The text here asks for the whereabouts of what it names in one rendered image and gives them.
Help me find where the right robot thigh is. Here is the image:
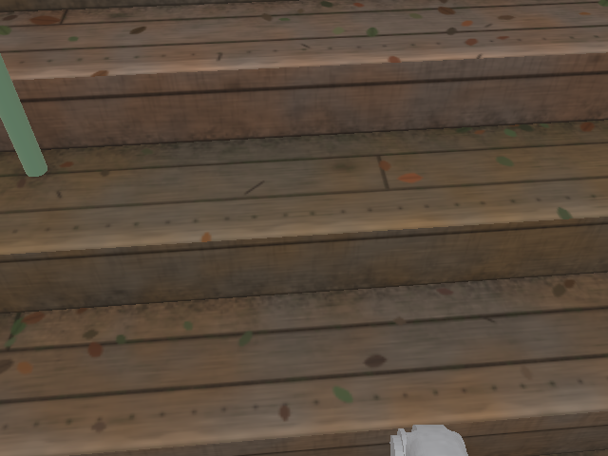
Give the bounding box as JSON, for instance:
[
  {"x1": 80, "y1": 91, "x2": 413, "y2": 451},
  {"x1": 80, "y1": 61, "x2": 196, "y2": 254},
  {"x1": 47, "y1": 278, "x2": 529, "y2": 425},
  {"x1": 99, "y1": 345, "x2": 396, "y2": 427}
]
[{"x1": 389, "y1": 425, "x2": 468, "y2": 456}]

